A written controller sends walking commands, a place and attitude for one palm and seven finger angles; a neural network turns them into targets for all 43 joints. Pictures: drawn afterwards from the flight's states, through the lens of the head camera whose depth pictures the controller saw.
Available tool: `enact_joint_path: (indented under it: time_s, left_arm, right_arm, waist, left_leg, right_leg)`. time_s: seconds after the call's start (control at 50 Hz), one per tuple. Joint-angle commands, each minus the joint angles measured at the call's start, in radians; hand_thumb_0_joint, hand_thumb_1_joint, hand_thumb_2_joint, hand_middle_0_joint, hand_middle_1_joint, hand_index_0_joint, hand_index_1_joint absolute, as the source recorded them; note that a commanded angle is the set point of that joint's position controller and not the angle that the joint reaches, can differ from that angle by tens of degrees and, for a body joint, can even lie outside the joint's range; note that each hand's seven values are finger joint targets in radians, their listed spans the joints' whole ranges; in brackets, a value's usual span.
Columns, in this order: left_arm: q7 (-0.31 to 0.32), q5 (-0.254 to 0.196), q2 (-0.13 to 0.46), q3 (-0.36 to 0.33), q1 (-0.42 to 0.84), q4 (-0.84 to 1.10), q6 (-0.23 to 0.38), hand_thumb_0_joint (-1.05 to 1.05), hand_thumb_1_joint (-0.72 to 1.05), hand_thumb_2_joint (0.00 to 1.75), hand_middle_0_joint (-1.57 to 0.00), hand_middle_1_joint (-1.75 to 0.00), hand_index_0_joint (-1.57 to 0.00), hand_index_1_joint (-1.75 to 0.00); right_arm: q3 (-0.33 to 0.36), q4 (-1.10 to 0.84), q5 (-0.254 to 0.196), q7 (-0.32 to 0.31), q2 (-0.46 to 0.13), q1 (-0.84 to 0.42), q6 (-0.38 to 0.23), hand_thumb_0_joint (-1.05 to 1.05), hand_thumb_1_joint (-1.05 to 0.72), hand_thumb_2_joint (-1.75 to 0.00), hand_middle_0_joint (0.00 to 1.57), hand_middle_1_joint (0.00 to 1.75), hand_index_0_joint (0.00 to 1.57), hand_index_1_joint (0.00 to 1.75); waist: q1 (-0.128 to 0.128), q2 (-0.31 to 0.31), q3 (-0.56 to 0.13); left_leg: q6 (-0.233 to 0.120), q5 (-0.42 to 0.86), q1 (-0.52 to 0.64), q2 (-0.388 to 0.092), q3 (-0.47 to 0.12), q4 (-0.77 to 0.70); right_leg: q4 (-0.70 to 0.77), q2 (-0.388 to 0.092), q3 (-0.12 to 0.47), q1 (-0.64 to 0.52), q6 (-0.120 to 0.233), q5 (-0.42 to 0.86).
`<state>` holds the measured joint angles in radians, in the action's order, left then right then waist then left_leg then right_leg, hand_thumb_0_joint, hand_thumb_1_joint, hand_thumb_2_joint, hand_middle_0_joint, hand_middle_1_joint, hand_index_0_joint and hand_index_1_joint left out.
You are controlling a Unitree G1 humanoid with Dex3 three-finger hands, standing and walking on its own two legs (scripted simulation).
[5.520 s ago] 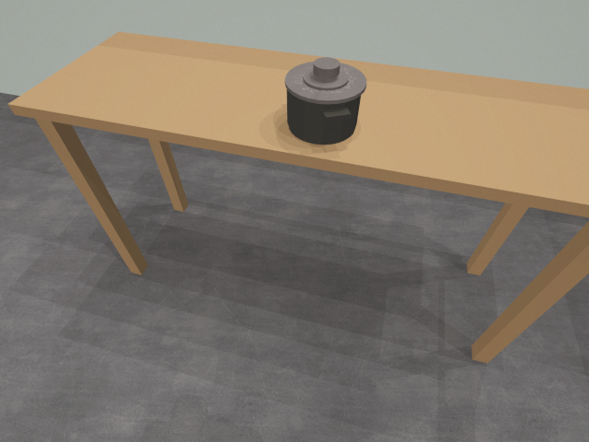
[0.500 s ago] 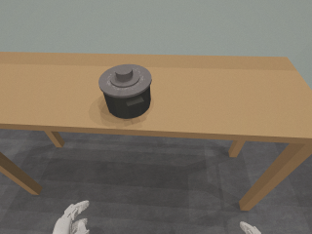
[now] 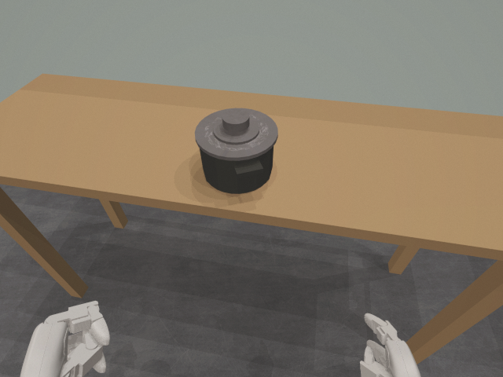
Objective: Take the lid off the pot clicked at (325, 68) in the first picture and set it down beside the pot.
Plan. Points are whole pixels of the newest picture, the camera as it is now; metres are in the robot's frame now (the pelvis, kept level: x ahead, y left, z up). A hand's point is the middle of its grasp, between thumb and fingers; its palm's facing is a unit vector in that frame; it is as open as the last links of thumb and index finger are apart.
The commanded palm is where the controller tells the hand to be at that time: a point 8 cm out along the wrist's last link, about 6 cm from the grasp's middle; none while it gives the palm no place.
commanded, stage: raise the hand higher, near the body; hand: left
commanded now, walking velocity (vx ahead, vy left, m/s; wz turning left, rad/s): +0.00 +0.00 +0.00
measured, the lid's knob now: (235, 120) +0.54 +0.11 +0.14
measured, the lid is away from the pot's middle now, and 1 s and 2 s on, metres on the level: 0.00 0.00 0.00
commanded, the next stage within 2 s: reach forward and open the fingers in 0.78 s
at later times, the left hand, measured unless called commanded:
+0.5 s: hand (87, 309) +0.16 +0.24 +0.09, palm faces +0.29 -0.87 -0.40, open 3.1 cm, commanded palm +0.11 +0.27 +0.13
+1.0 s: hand (77, 287) +0.17 +0.24 +0.14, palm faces +0.28 -0.52 -0.81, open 3.0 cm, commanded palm +0.13 +0.26 +0.18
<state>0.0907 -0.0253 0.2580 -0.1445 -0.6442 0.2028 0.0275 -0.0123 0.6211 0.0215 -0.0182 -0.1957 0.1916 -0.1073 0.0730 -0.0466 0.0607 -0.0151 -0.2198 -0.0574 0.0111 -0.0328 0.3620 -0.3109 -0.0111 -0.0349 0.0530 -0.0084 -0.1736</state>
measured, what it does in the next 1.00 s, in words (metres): stands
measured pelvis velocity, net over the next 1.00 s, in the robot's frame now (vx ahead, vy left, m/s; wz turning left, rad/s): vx -0.02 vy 0.00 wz -0.03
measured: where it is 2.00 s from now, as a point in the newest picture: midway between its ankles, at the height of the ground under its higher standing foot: outside the picture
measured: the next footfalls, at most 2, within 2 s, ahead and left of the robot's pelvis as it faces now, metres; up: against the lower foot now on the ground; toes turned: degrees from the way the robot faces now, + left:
none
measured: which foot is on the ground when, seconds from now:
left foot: down 0.00-1.00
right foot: down 0.00-1.00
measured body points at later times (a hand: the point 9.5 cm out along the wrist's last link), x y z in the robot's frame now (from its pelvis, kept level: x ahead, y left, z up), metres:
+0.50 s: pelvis +0.00 +0.01 +0.00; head -0.01 +0.00 +0.45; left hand +0.14 +0.28 +0.12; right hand +0.18 -0.23 -0.07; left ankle -0.01 +0.11 -0.75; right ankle +0.00 -0.13 -0.75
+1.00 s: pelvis -0.02 +0.00 +0.00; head -0.03 -0.02 +0.45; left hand +0.15 +0.26 +0.18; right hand +0.17 -0.23 -0.09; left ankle -0.01 +0.11 -0.75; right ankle +0.00 -0.13 -0.75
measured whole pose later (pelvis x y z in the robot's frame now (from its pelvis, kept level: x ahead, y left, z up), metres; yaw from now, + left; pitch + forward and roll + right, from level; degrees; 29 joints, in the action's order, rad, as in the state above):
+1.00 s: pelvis -0.02 +0.00 +0.00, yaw -2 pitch -4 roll +0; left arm 0.13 0.40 0.45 -0.20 -0.52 0.53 -0.01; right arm -0.01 0.59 0.03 0.02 -0.27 0.20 -0.05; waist 0.09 -0.07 0.04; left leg -0.01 -0.22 -0.12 0.01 0.00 0.41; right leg -0.39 -0.01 -0.01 0.14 0.00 -0.18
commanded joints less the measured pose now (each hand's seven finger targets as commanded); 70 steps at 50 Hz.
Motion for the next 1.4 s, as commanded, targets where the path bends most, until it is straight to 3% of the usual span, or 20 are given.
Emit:
enact_joint_path:
  time_s: [0.0,0.1,0.16,0.2,0.26,0.5,0.6,0.74,0.86,0.88,0.9,0.92,0.96,1.02,1.08,1.16,1.24,1.26,1.32,1.38]
  left_arm:
    - [0.014,0.006,0.140,-0.105,-0.010,0.240,0.079,0.00,0.90,0.90,-1.30,-1.50,-1.30,-1.50]
    - [0.016,0.011,0.151,-0.116,-0.020,0.298,0.099,0.00,0.90,0.90,-1.30,-1.50,-1.30,-1.50]
    - [0.023,0.009,0.191,-0.175,-0.047,0.286,0.100,0.00,0.90,0.90,-1.30,-1.50,-1.30,-1.50]
    - [0.019,0.011,0.151,-0.123,-0.005,0.312,0.113,0.00,0.90,0.90,-1.30,-1.50,-1.30,-1.50]
    - [0.026,0.008,0.195,-0.167,0.010,0.343,0.120,0.00,0.90,0.90,-1.30,-1.50,-1.30,-1.50]
    - [0.024,0.001,0.191,-0.173,0.062,0.441,0.151,0.00,0.90,0.90,-1.30,-1.50,-1.30,-1.50]
    - [0.022,-0.005,0.199,-0.195,0.079,0.424,0.155,0.00,0.90,0.90,-1.30,-1.50,-1.30,-1.50]
    - [0.026,-0.013,0.218,-0.212,0.157,0.476,0.175,0.00,0.90,0.90,-1.30,-1.50,-1.30,-1.50]
    - [0.026,-0.020,0.235,-0.249,0.167,0.463,0.187,0.00,0.90,0.90,-1.30,-1.50,-1.30,-1.50]
    - [0.054,0.396,0.450,-0.160,0.283,0.558,0.097,0.00,0.87,0.92,-1.29,-1.46,-1.29,-1.46]
    - [0.071,0.394,0.345,-0.150,0.277,0.606,0.047,0.00,0.83,0.94,-1.28,-1.43,-1.28,-1.43]
    - [0.083,0.496,0.368,-0.150,0.175,0.542,-0.004,0.00,0.80,0.96,-1.27,-1.39,-1.27,-1.39]
    - [0.073,0.617,0.449,-0.197,0.077,0.543,-0.097,0.00,0.73,1.00,-1.25,-1.32,-1.25,-1.32]
    - [0.017,0.744,0.508,-0.162,0.245,0.467,-0.158,0.00,0.63,1.07,-1.23,-1.22,-1.23,-1.22]
    - [-0.080,0.769,0.580,-0.156,0.359,0.481,-0.173,0.00,0.53,1.13,-1.20,-1.11,-1.20,-1.11]
    - [-0.217,0.740,0.598,-0.137,0.396,0.398,-0.173,0.00,0.40,1.22,-1.16,-0.97,-1.16,-0.97]
    - [-0.329,0.719,0.700,-0.179,0.530,0.301,-0.119,0.00,0.27,1.30,-1.11,-0.83,-1.11,-0.83]
    - [-0.353,0.729,0.726,-0.200,0.535,0.311,-0.115,0.00,0.23,1.32,-1.10,-0.79,-1.10,-0.79]
    - [-0.429,0.702,0.719,-0.162,0.668,0.204,-0.069,0.00,0.14,1.38,-1.06,-0.68,-1.06,-0.68]
    - [-0.475,0.688,0.744,-0.170,0.774,0.245,-0.021,0.00,0.05,1.42,-1.02,-0.58,-1.02,-0.58]
  right_arm:
    - [0.055,-0.152,-0.001,-0.014,-0.127,-0.116,-0.067,0.00,-0.90,-0.90,0.20,0.30,0.20,0.30]
    - [0.061,-0.151,-0.001,-0.011,-0.135,-0.109,-0.087,0.00,-0.90,-0.90,0.20,0.30,0.20,0.30]
    - [0.067,-0.145,-0.004,-0.010,-0.137,-0.117,-0.083,0.00,-0.90,-0.90,0.20,0.30,0.20,0.30]
    - [0.062,-0.144,-0.002,-0.014,-0.134,-0.113,-0.090,0.00,-0.90,-0.90,0.20,0.30,0.20,0.30]
    - [0.067,-0.149,-0.007,-0.013,-0.145,-0.111,-0.095,0.00,-0.90,-0.90,0.20,0.30,0.20,0.30]
    - [0.063,-0.154,-0.006,-0.013,-0.142,-0.105,-0.098,0.00,-0.90,-0.90,0.20,0.30,0.20,0.30]
    - [0.064,-0.146,-0.005,-0.013,-0.139,-0.108,-0.092,0.00,-0.90,-0.90,0.20,0.30,0.20,0.30]
    - [0.056,-0.140,-0.004,-0.019,-0.143,-0.116,-0.100,0.00,-0.90,-0.90,0.20,0.30,0.20,0.30]
    - [0.059,-0.132,-0.005,-0.016,-0.142,-0.131,-0.105,0.00,-0.90,-0.90,0.20,0.30,0.20,0.30]
    - [0.024,-0.169,0.027,0.001,-0.236,-0.140,-0.052,0.00,-0.90,-0.90,0.20,0.30,0.20,0.30]
    - [0.036,-0.205,0.011,0.016,-0.182,-0.147,-0.024,0.00,-0.90,-0.90,0.20,0.30,0.20,0.30]
    - [0.047,-0.194,0.009,0.025,-0.199,-0.140,0.004,0.00,-0.90,-0.90,0.20,0.30,0.20,0.30]
    - [0.051,-0.235,-0.013,0.046,-0.220,-0.176,0.072,0.00,-0.90,-0.90,0.20,0.30,0.20,0.30]
    - [0.050,-0.216,-0.022,0.036,-0.213,-0.206,0.136,0.00,-0.90,-0.90,0.20,0.30,0.20,0.30]
    - [0.048,-0.217,-0.037,0.021,-0.218,-0.240,0.141,0.00,-0.90,-0.90,0.20,0.30,0.20,0.30]
    - [0.039,-0.211,-0.047,0.006,-0.216,-0.281,0.124,0.00,-0.90,-0.90,0.20,0.30,0.20,0.30]
    - [0.029,-0.179,-0.033,-0.018,-0.220,-0.247,0.115,0.00,-0.90,-0.90,0.20,0.30,0.20,0.30]
    - [0.027,-0.193,-0.036,-0.011,-0.217,-0.267,0.107,0.00,-0.90,-0.90,0.20,0.30,0.20,0.30]
    - [0.021,-0.176,-0.031,-0.023,-0.213,-0.243,0.115,0.00,-0.90,-0.90,0.20,0.30,0.20,0.30]
    - [0.017,-0.193,-0.029,-0.017,-0.205,-0.245,0.102,0.00,-0.90,-0.90,0.20,0.30,0.20,0.30]
  waist:
    - [-0.015,0.033,-0.056]
    - [-0.008,0.020,-0.081]
    - [-0.003,0.036,-0.060]
    - [-0.014,0.024,-0.040]
    - [-0.013,-0.002,-0.040]
    - [-0.008,-0.028,-0.053]
    - [-0.007,0.012,-0.039]
    - [-0.006,-0.029,-0.048]
    - [-0.002,0.005,-0.043]
    - [-0.015,-0.149,-0.056]
    - [0.003,-0.178,-0.058]
    - [0.030,-0.156,-0.066]
    - [0.051,-0.097,-0.128]
    - [0.022,0.027,-0.103]
    - [0.027,0.012,-0.216]
    - [0.018,0.024,-0.163]
    - [0.018,0.047,-0.139]
    - [0.022,0.015,-0.159]
    - [0.006,0.044,-0.104]
    - [0.014,0.004,-0.187]
  left_leg:
    - [-0.015,0.227,-0.017,0.023,0.035,-0.069]
    - [-0.013,0.234,-0.013,0.018,0.033,-0.075]
    - [-0.008,0.228,-0.027,0.017,0.036,-0.073]
    - [-0.011,0.203,-0.025,0.017,0.038,-0.079]
    - [-0.006,0.181,-0.018,0.014,0.036,-0.083]
    - [-0.003,0.229,-0.009,0.012,0.041,-0.076]
    - [-0.004,0.186,-0.010,0.012,0.048,-0.079]
    - [-0.004,0.135,0.004,0.014,0.046,-0.083]
    - [-0.003,0.127,0.010,0.012,0.052,-0.083]
    - [0.002,0.107,-0.140,0.024,0.043,-0.062]
    - [0.003,0.103,-0.186,0.010,0.028,-0.067]
    - [0.004,0.070,-0.200,-0.001,0.027,-0.064]
    - [-0.002,0.096,-0.227,0.005,0.049,-0.024]
    - [-0.013,0.086,-0.205,0.013,0.056,-0.004]
    - [-0.022,0.135,-0.134,0.019,0.055,0.005]
    - [-0.027,0.172,-0.104,0.027,0.047,-0.013]
    - [-0.036,0.182,-0.082,0.041,0.058,-0.032]
    - [-0.032,0.181,-0.076,0.039,0.053,-0.030]
    - [-0.037,0.135,-0.069,0.050,0.060,-0.059]
    - [-0.040,0.147,-0.030,0.061,0.063,-0.055]
  right_leg:
    - [0.052,0.059,-0.033,-0.013,0.014,0.126]
    - [0.049,0.061,-0.032,-0.029,0.011,0.123]
    - [0.057,0.068,-0.031,-0.022,0.007,0.124]
    - [0.059,0.063,-0.032,-0.007,0.009,0.099]
    - [0.070,0.070,-0.026,-0.004,0.008,0.084]
    - [0.066,0.070,-0.020,-0.028,0.010,0.135]
    - [0.080,0.071,-0.019,-0.017,0.009,0.106]
    - [0.101,0.067,-0.008,-0.016,0.009,0.056]
    - [0.111,0.070,-0.004,-0.009,0.005,0.044]
    - [-0.027,0.063,-0.004,0.047,0.008,0.041]
    - [-0.063,0.060,-0.036,0.037,0.026,0.032]
    - [-0.083,0.068,-0.019,0.033,0.031,0.011]
    - [-0.093,0.083,0.018,-0.001,0.031,0.019]
    - [-0.066,0.063,0.026,0.059,0.025,-0.042]
    - [-0.060,0.049,0.036,0.012,0.016,0.017]
    - [-0.021,0.056,0.026,0.038,0.002,0.078]
    - [0.007,0.042,0.008,0.032,-0.007,0.090]
    - [0.014,0.052,0.021,0.030,-0.007,0.087]
    - [0.047,0.045,0.000,0.055,-0.012,0.027]
    - [0.052,0.043,0.005,0.021,-0.008,0.026]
